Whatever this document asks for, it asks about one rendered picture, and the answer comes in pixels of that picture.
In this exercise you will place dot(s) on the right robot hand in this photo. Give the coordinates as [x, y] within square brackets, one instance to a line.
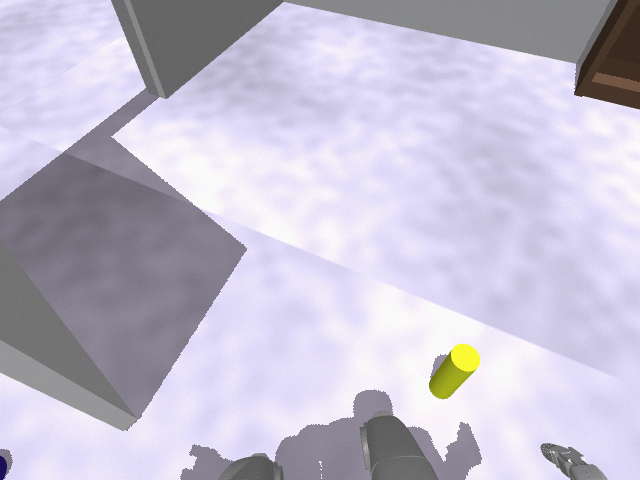
[571, 462]

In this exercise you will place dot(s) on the bookshelf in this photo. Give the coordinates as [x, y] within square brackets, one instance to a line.
[611, 70]

